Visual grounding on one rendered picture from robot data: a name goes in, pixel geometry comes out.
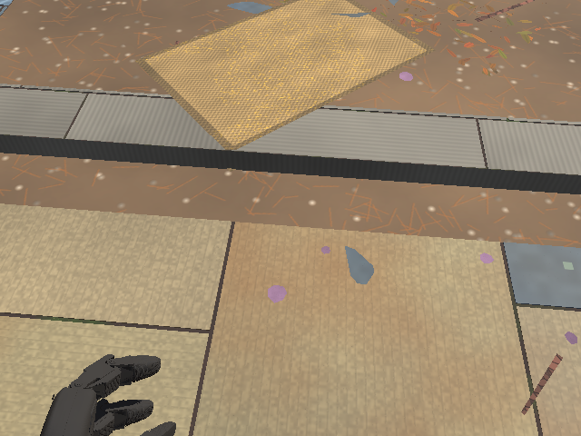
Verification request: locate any robot left hand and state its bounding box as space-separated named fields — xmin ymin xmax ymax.
xmin=40 ymin=354 xmax=176 ymax=436

